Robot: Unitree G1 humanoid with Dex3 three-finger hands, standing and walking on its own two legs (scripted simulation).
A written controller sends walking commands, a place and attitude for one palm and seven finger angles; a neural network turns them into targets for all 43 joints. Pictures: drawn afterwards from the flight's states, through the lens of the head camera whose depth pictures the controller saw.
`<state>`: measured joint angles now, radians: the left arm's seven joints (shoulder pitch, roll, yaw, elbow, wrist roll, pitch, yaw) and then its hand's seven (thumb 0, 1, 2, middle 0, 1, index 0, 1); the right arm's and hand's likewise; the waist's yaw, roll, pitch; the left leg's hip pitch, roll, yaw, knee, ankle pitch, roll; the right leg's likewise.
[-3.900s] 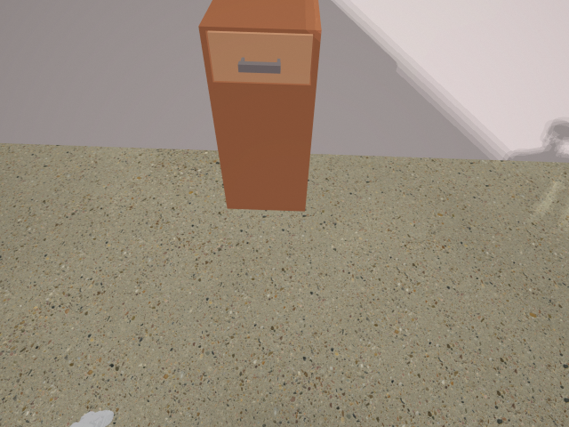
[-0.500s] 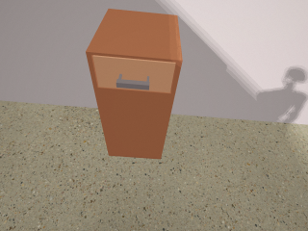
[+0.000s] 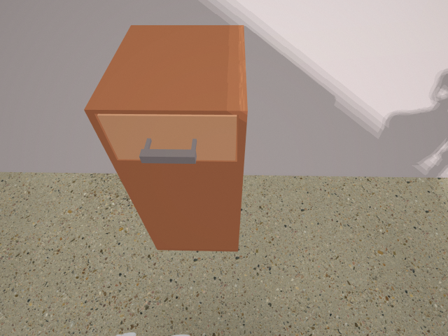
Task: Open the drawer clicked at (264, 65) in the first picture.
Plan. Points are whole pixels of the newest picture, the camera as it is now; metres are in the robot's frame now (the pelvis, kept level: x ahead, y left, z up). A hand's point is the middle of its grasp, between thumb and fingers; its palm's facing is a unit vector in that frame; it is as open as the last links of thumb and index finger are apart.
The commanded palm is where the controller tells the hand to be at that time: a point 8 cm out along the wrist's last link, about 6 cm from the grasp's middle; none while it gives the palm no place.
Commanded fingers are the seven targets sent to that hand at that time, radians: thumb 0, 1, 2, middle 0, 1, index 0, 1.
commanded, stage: come to a stop and stand still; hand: left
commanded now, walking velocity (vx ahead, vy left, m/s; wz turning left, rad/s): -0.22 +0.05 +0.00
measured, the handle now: (170, 149) +0.54 +0.16 -0.03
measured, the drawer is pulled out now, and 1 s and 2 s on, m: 0.00 0.00 0.00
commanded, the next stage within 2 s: look again from close up in 0.90 s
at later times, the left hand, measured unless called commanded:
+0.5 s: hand out of the picture +0.00 +0.18 -0.16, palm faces +0.01 -0.96 -0.28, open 7.4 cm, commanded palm none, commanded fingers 0.00 0.90 0.90 -0.20 -0.30 -0.20 -0.30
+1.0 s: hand out of the picture -0.05 +0.12 -0.17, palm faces +0.01 -0.99 -0.16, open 7.3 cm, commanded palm none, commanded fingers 0.00 0.90 0.90 -0.20 -0.30 -0.20 -0.30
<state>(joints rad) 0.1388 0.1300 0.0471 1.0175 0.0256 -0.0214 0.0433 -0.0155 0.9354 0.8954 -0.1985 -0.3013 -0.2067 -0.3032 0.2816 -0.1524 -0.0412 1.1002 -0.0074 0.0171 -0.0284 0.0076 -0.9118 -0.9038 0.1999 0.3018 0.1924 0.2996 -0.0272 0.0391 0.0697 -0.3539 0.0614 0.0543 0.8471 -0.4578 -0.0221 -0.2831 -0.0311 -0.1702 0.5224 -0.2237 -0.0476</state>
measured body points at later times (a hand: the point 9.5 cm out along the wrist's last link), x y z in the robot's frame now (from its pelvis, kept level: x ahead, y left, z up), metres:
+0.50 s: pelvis -0.03 -0.02 +0.00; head -0.02 -0.04 +0.45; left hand +0.00 +0.23 -0.14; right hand +0.05 -0.24 -0.16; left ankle +0.04 +0.11 -0.73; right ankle -0.06 -0.12 -0.74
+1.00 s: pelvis -0.05 -0.04 +0.01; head -0.04 -0.04 +0.46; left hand -0.05 +0.17 -0.16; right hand -0.13 -0.24 -0.16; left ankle +0.01 +0.12 -0.73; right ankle -0.06 -0.12 -0.73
